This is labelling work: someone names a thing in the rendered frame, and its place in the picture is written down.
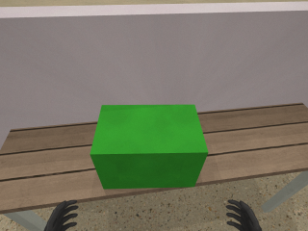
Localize table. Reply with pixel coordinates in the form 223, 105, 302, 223
0, 102, 308, 231

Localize carton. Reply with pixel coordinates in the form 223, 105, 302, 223
90, 104, 209, 190

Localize left robot hand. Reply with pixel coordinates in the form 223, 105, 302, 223
43, 199, 78, 231

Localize right robot hand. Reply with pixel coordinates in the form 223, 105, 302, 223
226, 199, 263, 231

